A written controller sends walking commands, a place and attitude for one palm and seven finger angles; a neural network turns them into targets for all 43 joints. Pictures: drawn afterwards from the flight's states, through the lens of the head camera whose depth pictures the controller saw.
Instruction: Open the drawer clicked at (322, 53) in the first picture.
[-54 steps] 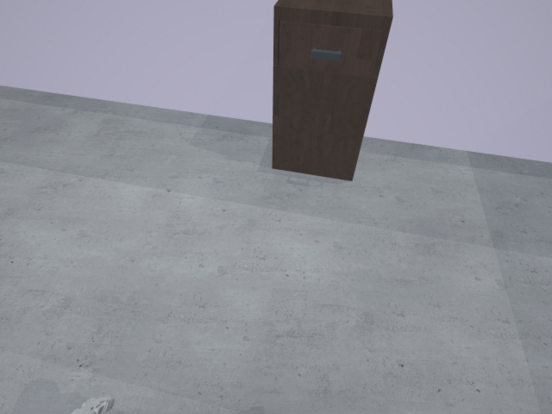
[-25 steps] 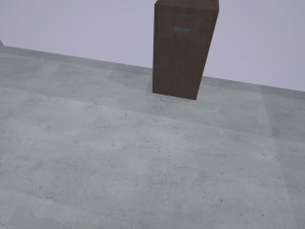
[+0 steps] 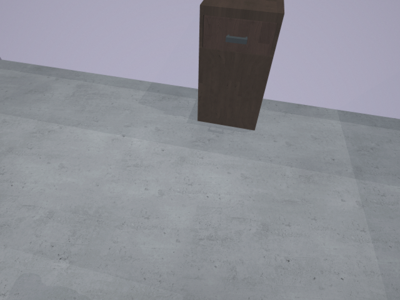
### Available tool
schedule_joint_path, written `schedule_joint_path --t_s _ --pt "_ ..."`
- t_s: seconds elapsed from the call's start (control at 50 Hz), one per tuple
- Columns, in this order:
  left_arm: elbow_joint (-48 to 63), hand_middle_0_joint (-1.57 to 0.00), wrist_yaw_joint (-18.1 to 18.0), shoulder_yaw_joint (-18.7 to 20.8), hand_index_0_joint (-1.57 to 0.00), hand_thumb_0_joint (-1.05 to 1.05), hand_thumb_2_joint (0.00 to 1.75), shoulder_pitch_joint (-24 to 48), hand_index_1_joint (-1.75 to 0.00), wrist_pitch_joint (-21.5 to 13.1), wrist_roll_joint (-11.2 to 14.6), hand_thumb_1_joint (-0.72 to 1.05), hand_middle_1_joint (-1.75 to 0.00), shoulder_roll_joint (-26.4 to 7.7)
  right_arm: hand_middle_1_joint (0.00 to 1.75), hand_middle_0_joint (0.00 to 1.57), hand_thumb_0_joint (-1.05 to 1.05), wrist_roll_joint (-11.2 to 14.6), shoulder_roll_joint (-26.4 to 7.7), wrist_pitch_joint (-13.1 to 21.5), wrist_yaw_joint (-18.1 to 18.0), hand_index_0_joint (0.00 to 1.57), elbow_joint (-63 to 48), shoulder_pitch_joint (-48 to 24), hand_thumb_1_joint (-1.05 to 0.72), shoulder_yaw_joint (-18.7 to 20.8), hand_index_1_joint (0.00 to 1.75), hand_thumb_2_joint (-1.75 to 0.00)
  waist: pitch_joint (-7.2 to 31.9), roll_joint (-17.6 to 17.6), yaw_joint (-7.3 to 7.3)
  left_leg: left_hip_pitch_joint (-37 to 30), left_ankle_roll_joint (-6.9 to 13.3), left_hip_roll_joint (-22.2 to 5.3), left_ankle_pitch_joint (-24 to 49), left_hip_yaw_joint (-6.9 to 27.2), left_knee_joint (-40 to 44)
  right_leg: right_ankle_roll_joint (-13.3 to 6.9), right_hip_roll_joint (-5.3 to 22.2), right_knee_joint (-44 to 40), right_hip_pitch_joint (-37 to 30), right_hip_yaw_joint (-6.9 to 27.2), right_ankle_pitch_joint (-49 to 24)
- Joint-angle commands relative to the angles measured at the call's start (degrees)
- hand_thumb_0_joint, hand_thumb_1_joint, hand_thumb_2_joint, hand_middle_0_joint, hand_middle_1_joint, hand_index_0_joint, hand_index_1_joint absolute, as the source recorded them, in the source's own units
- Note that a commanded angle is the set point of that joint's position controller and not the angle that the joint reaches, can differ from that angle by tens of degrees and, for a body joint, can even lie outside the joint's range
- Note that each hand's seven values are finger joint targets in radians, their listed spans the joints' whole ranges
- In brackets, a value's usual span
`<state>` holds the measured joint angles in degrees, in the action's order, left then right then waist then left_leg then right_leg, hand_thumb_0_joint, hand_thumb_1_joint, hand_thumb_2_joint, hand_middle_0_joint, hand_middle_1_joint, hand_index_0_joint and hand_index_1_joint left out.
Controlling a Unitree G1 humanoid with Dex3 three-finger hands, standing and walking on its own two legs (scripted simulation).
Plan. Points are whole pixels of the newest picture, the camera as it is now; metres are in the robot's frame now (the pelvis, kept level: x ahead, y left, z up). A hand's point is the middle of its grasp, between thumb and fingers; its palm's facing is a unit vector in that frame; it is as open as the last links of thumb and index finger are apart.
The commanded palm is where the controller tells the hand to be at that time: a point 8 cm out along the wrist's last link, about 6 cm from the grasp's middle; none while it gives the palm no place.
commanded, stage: look at it before walking up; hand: left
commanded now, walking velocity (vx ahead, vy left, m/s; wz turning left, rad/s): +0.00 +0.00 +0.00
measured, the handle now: (236, 38) +1.46 -0.14 -0.09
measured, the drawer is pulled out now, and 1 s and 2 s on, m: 0.00 0.00 0.00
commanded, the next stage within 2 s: walk to a spot facing it in 0.36 s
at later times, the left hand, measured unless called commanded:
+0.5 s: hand out of the picture +0.07 +0.25 -0.16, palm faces -0.03 -0.94 -0.34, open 7.4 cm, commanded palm none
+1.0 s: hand out of the picture +0.06 +0.15 -0.18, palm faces -0.06 -0.98 -0.17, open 7.4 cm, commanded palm none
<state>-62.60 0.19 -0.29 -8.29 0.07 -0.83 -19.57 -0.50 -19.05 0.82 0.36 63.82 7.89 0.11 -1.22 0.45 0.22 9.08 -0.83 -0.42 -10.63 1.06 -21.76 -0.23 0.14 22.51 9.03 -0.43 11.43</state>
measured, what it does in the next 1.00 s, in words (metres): walks ahead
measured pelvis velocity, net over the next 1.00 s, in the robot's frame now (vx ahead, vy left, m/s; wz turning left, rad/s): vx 0.14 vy -0.02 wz -0.16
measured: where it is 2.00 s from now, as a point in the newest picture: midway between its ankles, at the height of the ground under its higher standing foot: (225, 237)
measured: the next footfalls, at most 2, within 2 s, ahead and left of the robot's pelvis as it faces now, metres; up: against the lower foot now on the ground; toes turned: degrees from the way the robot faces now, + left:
left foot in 1.16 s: +0.37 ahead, +0.08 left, +0.00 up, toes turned -5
right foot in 1.72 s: +0.54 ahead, -0.24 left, +0.00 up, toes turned -35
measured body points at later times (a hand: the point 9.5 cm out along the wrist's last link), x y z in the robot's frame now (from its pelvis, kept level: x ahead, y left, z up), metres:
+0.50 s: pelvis +0.01 +0.00 +0.00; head +0.01 +0.00 +0.45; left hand +0.08 +0.30 -0.13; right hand +0.08 -0.29 -0.13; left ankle +0.01 +0.13 -0.74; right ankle +0.01 -0.12 -0.74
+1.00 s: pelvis +0.14 -0.02 -0.01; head +0.17 -0.02 +0.44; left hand +0.07 +0.20 -0.16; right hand +0.15 -0.27 -0.16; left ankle +0.16 +0.10 -0.69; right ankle +0.01 -0.12 -0.74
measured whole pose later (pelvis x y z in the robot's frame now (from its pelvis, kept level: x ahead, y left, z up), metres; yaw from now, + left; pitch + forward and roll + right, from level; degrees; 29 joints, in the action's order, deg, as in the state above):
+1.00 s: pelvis +0.14 -0.02 -0.01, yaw -9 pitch +1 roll +0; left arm -63.2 -0.8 1.3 -27.9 -3.2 -2.0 -7.8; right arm -1.1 -11.4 0.4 1.0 61.0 12.5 2.2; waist -1.7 0.8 -3.0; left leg 29.9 -1.6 -4.1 -24.3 -4.9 -59.0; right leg -2.2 -2.1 24.3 2.9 4.7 22.7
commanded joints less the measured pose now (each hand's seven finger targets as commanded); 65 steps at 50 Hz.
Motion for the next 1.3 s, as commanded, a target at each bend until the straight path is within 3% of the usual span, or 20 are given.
schedule_joint_path --t_s 0.0,0.44,0.48,0.52,0.62,0.7,0.74,0.76,0.8,0.82,0.84,0.9,1.04,1.08,1.1,1.12,1.14,1.16,1.22,1.28 --pt "3.9 -0.2 -0.8 2.2 -0.2 0.0 0.9 2.1 -0.3 -1.5 0.1 0.9 -0.3 -11.7 0.3 0.2 0.0 0.0 -12.1 1.2 -1.0 0.2 -3.7 -2.9 -0.9 2.1 0.3 -0.9 2.4 -0.5 -0.35 -0.5 2.4 -6.2 4.9 5.3 3.4 -1.6 6.8 -4.8 0.5 6.4 -2.4" --pt "3.5 -0.2 -0.8 2.0 -0.2 0.0 0.9 2.0 -0.3 -1.6 0.2 0.9 -0.3 -11.9 0.3 0.2 0.0 0.1 -12.4 1.2 -1.0 0.2 -3.6 -3.5 -0.9 1.9 0.3 -0.9 3.2 -0.5 -0.35 -2.0 2.3 -6.4 7.1 5.1 3.8 -1.5 6.8 -5.0 -0.5 6.1 -5.3" --pt "1.9 -0.2 -1.0 0.6 -0.2 0.0 0.9 -1.9 -0.3 -0.4 0.2 0.9 -0.3 -4.8 0.3 0.2 0.0 -0.4 -5.0 0.3 -0.8 0.2 -1.9 0.2 -0.9 0.3 0.3 -0.9 3.6 -0.2 -0.3 -2.4 1.1 -6.1 0.8 3.1 2.5 -0.7 6.2 -4.5 0.2 6.3 2.0" --pt "1.9 -0.2 -0.4 1.0 -0.2 0.0 0.9 -3.4 -0.3 0.4 -0.2 0.9 -0.3 -4.8 0.3 0.2 0.0 -0.8 -5.1 -0.4 -0.7 0.2 -2.0 2.0 -0.9 0.7 0.3 -0.9 0.3 -0.4 -0.27 -0.1 1.3 -5.9 -12.8 2.6 2.5 -1.4 5.0 -4.2 4.5 7.6 14.4" --pt "4.5 -0.2 0.9 2.4 -0.2 0.0 0.9 -6.7 -0.3 0.4 -0.6 0.9 -0.3 -3.9 0.3 0.2 0.0 -0.9 -7.0 -0.2 -0.7 0.2 -3.8 4.6 -0.9 2.4 0.3 -0.9 -6.7 -2.8 -0.37 3.8 4.3 -9.2 -26.4 5.9 3.3 -2.9 1.4 2.5 12.9 7.9 20.8" --pt "6.0 -0.2 1.4 2.6 -0.2 0.0 0.9 -9.0 -0.3 -1.0 -0.5 0.9 -0.3 0.1 0.3 0.2 0.0 -0.5 -7.8 1.0 -1.0 0.2 -4.3 8.3 -0.9 3.8 0.3 -0.9 -4.9 -9.1 -0.09 -1.0 8.1 -15.9 -21.8 10.3 4.6 -2.1 -1.5 13.7 16.3 0.6 12.5" --pt "6.0 -0.2 1.4 3.0 -0.2 0.0 0.9 -10.7 -0.3 -1.5 -0.6 0.9 -0.3 1.3 0.3 0.2 0.0 -0.4 -6.3 1.4 -1.0 0.2 -4.6 8.5 -0.9 3.8 0.3 -0.9 -5.1 -9.0 -1.08 1.1 8.0 -15.8 -14.1 7.3 -0.1 -1.9 -0.5 11.4 12.4 -0.6 11.0" --pt "4.8 -0.2 1.3 3.3 -0.2 0.0 0.9 -14.6 -0.3 -1.9 -0.7 0.9 -0.3 1.1 0.3 0.2 0.0 -0.5 -4.9 1.5 -1.0 0.2 -5.0 7.2 -0.9 3.6 0.3 -0.9 -4.5 -4.7 -3.16 6.3 5.7 -12.5 -11.0 2.7 -7.6 -3.0 0.3 6.8 5.2 2.6 9.0" --pt "0.3 -0.2 -0.2 5.3 -0.2 0.0 0.9 -27.5 -0.3 -3.0 -0.8 0.9 -0.3 -6.1 0.3 0.2 0.0 -0.3 1.6 2.3 -0.6 0.2 -9.9 -1.1 -0.9 2.3 0.3 -0.9 -4.8 20.7 -7.81 33.3 -0.3 -0.9 -22.0 -10.0 -35.3 -11.9 17.6 -7.1 -14.6 33.2 -5.9" --pt "-0.8 -0.2 -1.1 4.9 -0.2 0.0 0.9 -31.5 -0.3 -3.3 -0.4 0.9 -0.3 -4.9 0.3 0.2 0.0 -0.8 0.2 2.9 -0.7 0.2 -11.4 -5.4 -0.9 2.3 0.3 -0.9 -6.2 15.1 -9.32 37.7 0.0 -2.6 -22.8 -4.4 -41.4 -14.4 19.3 -5.8 -16.5 36.2 -19.9" --pt "-1.1 -0.2 -1.5 4.5 -0.2 0.0 0.9 -31.1 -0.3 -3.6 -0.6 0.9 -0.3 -2.9 0.3 0.2 0.0 -0.8 0.7 3.2 -0.7 0.2 -11.3 -5.0 -0.9 2.4 0.3 -0.9 -5.6 11.2 -7.94 39.8 0.0 -4.0 -19.7 -3.3 -44.2 -15.3 18.3 -3.3 -19.2 32.6 -29.0" --pt "0.3 -0.2 -2.1 4.2 -0.2 0.0 0.9 -26.4 -0.3 -3.9 -1.0 0.9 -0.3 -0.5 0.3 0.2 0.0 -0.6 2.9 3.0 0.0 0.2 -10.5 -4.8 -0.9 2.7 0.3 -0.9 -3.6 1.3 -5.03 37.3 -0.3 -6.1 -16.7 -3.5 -40.4 -13.8 15.8 -3.1 -17.0 24.2 -22.1" --pt "0.3 -0.2 -1.9 4.0 -0.2 0.0 0.9 -19.8 -0.3 -4.3 -0.7 0.9 -0.3 0.6 0.3 0.2 0.0 0.2 5.8 2.6 1.3 0.2 -11.5 -2.9 -0.9 2.4 0.3 -0.9 -4.5 9.1 -0.14 13.8 0.4 -1.9 -1.5 -8.9 -19.4 -7.8 8.5 -6.8 -0.1 12.1 -23.3" --pt "0.1 -0.2 -1.9 4.5 -0.2 0.0 0.9 -18.5 -0.3 -4.4 -0.2 0.9 -0.3 0.1 0.3 0.2 0.0 0.0 4.2 3.1 0.3 0.2 -8.3 7.0 -0.9 3.2 0.3 -0.9 0.1 7.4 4.39 -0.3 1.2 0.4 4.5 -10.0 -12.6 -6.2 6.4 3.7 1.3 9.4 -31.9" --pt "-0.1 -0.2 -1.8 4.5 -0.2 0.0 0.9 -19.3 -0.3 -4.5 -0.2 0.9 -0.3 1.3 0.3 0.2 0.0 -0.2 1.5 3.3 -0.5 0.2 -5.7 15.1 -0.9 4.0 0.3 -0.9 5.2 3.5 7.1 -11.6 1.8 -2.1 5.0 -6.6 -11.2 -5.1 5.2 13.9 4.8 9.4 -27.6" --pt "0.4 -0.2 -1.3 4.6 -0.2 0.0 0.9 -21.4 -0.3 -4.3 0.4 0.9 -0.3 3.8 0.3 0.2 0.0 -1.0 -3.7 3.4 -1.2 0.2 -3.9 22.7 -0.9 5.4 0.3 -0.9 11.9 -7.2 9.47 -22.2 4.4 -12.7 1.4 6.6 -9.0 -3.4 0.3 28.9 12.3 5.2 -10.2" --pt "1.6 -0.2 -0.8 4.2 -0.2 0.0 0.9 -24.4 -0.3 -4.1 0.7 0.9 -0.3 6.7 0.3 0.2 0.0 -1.3 -7.9 3.4 -1.2 0.2 -3.7 25.6 -0.9 6.1 0.3 -0.9 15.2 -20.3 7.56 -24.4 9.3 -27.2 -3.0 27.0 2.6 -2.2 -4.9 48.4 20.9 2.0 20.0" --pt "2.3 -0.2 -1.0 4.1 -0.2 0.0 0.9 -21.7 -0.3 -4.1 0.1 0.9 -0.3 5.7 0.3 0.2 0.0 -0.6 -6.3 2.7 -1.2 0.2 -4.8 20.6 -0.9 5.5 0.3 -0.9 10.2 -13.2 5.99 -16.1 11.5 -28.4 -12.8 30.3 8.1 -3.3 -1.2 54.0 22.5 5.4 19.0" --pt "2.8 -0.2 0.2 4.1 -0.2 0.0 0.9 -15.6 -0.3 -2.7 -1.0 0.9 -0.3 7.4 0.3 0.2 0.0 -0.9 3.1 3.7 -1.4 0.2 -7.0 9.7 -0.9 3.3 0.3 -0.9 -5.2 -5.2 1.05 4.2 8.4 -21.9 -12.6 14.5 11.0 -2.1 5.4 54.5 24.7 3.4 7.8" --pt "2.9 -0.2 0.7 4.0 -0.2 0.0 0.9 -17.7 -0.3 -0.6 -1.3 0.9 -0.3 9.4 0.3 0.2 0.0 -0.7 5.4 4.7 -1.5 0.2 -5.8 9.9 -0.9 2.8 0.3 -0.9 -4.6 -6.2 -1.94 9.7 6.6 -17.4 -6.9 1.7 11.6 -1.2 5.8 49.9 20.9 1.8 4.0"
